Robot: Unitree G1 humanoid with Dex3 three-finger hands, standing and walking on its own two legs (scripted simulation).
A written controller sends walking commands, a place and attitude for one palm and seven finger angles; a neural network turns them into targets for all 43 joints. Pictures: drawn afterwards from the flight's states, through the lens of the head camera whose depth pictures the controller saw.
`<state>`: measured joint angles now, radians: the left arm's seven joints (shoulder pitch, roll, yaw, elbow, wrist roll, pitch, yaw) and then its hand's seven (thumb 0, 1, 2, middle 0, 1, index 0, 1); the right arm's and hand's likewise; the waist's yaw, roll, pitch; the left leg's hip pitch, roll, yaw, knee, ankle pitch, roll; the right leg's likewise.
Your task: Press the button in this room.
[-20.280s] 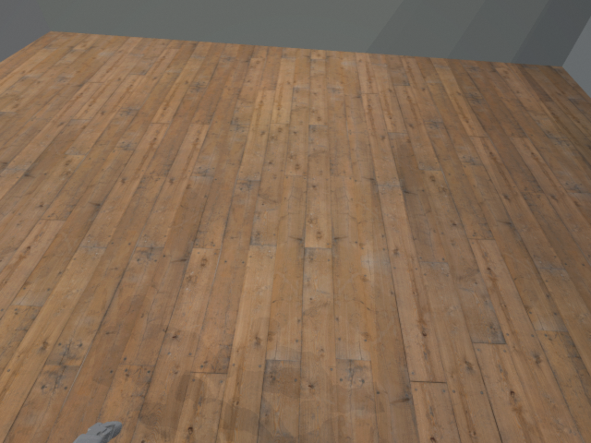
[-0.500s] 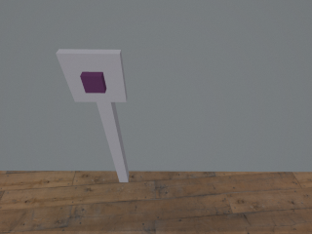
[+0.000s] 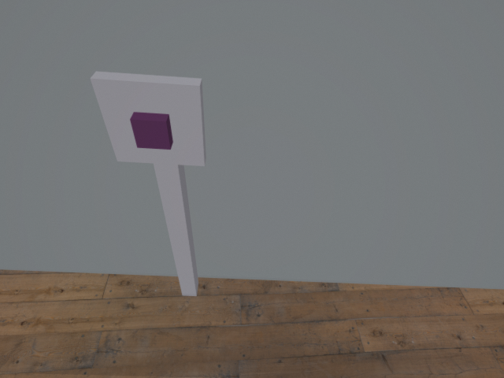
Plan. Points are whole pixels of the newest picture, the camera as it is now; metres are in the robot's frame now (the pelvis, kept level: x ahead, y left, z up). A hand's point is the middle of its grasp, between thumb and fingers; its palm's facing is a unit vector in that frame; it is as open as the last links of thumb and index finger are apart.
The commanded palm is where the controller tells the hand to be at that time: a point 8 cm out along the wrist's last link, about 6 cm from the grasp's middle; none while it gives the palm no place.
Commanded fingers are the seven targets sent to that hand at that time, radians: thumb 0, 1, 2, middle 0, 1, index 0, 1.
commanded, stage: shuffle to correct the standing spot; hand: left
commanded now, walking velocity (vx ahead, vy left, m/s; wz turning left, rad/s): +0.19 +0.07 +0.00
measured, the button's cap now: (153, 130) +0.55 +0.25 +0.10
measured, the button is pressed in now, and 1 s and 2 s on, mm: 0 0 0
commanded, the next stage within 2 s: come to a stop and stand still in 0.16 s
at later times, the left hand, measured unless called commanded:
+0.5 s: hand out of the picture +0.06 +0.22 -0.19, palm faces +0.07 -0.99 -0.15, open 7.4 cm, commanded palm none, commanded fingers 0.00 0.90 0.90 -0.20 -0.30 -0.20 -0.30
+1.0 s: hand out of the picture +0.10 +0.17 -0.16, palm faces +0.05 -0.97 -0.23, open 7.2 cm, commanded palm none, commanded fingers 0.00 0.90 0.90 -0.20 -0.30 -0.20 -0.30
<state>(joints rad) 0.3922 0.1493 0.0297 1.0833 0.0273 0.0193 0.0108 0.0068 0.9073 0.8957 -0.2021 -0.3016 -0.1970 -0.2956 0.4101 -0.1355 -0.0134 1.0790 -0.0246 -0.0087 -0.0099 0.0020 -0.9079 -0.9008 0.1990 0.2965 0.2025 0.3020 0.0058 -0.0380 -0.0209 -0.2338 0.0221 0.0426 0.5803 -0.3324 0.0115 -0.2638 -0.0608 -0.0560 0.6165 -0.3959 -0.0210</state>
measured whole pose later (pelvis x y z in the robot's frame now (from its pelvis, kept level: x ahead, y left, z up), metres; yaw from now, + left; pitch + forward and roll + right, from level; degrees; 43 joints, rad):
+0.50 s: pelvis +0.09 +0.06 +0.00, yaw +0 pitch -1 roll +0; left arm 0.35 0.15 0.04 1.09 0.02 0.03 0.03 0.01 0.91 0.90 -0.20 -0.30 -0.19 -0.30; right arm 0.23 -0.14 -0.01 1.02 -0.02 -0.03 -0.04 0.01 -0.93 -0.90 0.20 0.30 0.20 0.30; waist 0.01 -0.06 0.03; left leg -0.30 0.03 0.12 0.57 -0.26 0.04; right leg -0.28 -0.05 -0.05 0.84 -0.53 0.00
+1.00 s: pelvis +0.06 -0.01 +0.01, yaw +1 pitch +0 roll +1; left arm 0.26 0.15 0.03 0.99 0.03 0.00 0.03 0.00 0.94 0.90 -0.20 -0.30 -0.20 -0.30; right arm 0.27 -0.15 -0.04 1.06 -0.01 0.04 -0.01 0.00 -0.91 -0.90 0.20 0.30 0.20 0.30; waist -0.01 0.02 0.02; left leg -0.33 0.03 0.04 0.76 -0.40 -0.01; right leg -0.23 0.02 -0.10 0.50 -0.27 -0.08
